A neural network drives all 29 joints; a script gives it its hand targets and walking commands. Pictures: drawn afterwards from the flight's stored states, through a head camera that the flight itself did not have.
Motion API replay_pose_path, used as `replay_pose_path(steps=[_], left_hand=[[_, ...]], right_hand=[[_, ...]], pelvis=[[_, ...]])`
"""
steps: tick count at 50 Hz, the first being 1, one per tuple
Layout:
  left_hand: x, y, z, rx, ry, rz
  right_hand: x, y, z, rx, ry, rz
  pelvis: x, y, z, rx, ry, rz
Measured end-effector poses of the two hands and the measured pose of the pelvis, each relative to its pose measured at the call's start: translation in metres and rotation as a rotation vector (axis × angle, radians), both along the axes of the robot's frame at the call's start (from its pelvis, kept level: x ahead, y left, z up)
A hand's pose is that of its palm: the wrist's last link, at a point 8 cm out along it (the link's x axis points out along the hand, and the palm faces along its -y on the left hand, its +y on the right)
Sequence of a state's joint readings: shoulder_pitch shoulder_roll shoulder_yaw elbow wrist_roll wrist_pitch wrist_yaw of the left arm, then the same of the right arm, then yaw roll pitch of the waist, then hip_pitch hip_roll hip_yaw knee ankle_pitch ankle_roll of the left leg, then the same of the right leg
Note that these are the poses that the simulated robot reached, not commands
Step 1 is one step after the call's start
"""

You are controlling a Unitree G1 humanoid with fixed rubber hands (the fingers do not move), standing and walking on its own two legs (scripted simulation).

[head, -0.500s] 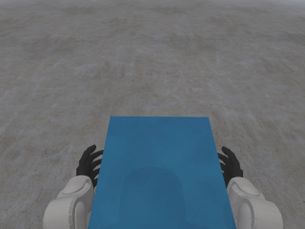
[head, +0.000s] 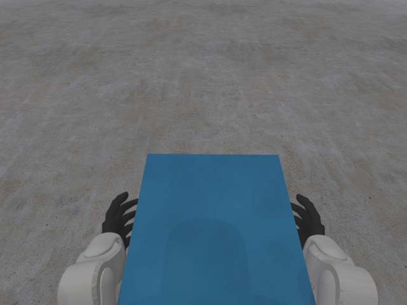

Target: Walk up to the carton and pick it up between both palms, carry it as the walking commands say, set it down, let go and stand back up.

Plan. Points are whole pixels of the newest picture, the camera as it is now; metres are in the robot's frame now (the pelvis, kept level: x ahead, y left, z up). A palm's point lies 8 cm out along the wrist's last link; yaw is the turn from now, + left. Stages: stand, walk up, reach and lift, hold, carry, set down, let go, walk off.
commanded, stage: carry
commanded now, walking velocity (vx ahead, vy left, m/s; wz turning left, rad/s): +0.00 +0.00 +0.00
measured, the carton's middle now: (211, 247) +0.24 +0.00 +0.03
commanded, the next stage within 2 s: none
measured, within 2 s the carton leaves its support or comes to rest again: neither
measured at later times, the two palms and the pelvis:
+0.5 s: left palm (127, 232) +0.24 +0.15 +0.09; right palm (315, 233) +0.25 -0.18 +0.09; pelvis +0.01 -0.02 +0.00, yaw +0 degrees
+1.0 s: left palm (136, 226) +0.25 +0.14 +0.08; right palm (317, 228) +0.26 -0.19 +0.08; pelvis +0.01 -0.03 +0.00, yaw +0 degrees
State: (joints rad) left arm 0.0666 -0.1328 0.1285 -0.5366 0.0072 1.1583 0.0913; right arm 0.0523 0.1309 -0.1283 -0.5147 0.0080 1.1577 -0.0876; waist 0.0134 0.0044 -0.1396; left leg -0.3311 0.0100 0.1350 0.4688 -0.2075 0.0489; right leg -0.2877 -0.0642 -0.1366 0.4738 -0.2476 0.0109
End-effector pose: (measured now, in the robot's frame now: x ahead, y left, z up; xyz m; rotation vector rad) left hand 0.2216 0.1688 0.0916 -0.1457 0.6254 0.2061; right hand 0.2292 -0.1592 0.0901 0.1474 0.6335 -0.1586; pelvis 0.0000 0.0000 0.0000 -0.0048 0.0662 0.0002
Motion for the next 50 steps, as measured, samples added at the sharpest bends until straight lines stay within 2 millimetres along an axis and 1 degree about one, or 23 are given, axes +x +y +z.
replay_pose_path(steps=[21, 37, 50], left_hand=[[0.011, -0.014, -0.003, 0.003, 0.01, 0.0], [0.024, -0.021, -0.012, 0.006, 0.015, -0.005], [0.032, -0.026, -0.016, 0.006, 0.01, -0.014]], right_hand=[[0.013, -0.014, -0.003, -0.002, 0.009, 0.002], [0.025, -0.021, -0.009, -0.013, 0.013, 0.007], [0.03, -0.027, -0.013, -0.024, 0.007, 0.007]], pelvis=[[0.009, -0.014, 0.0, 0.001, 0.003, 0.005], [0.013, -0.021, -0.001, 0.002, 0.0, 0.004], [0.015, -0.026, -0.001, 0.003, -0.005, 0.004]])
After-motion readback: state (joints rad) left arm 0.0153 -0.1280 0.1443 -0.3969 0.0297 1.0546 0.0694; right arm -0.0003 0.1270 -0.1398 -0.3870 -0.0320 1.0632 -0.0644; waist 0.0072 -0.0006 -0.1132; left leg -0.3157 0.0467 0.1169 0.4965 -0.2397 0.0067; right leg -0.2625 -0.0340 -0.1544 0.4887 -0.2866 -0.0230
